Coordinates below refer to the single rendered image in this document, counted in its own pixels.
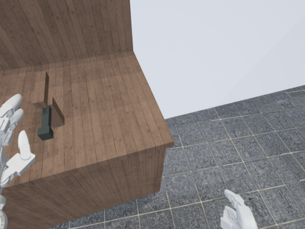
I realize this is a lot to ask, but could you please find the counter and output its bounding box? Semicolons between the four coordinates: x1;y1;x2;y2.
0;0;174;229

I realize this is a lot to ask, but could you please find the robot left hand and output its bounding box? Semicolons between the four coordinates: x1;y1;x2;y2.
0;94;35;195

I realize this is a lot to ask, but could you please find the robot right hand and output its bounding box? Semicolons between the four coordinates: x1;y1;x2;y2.
221;189;258;229

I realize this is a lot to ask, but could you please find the tap lever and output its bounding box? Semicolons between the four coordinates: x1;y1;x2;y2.
38;105;53;141

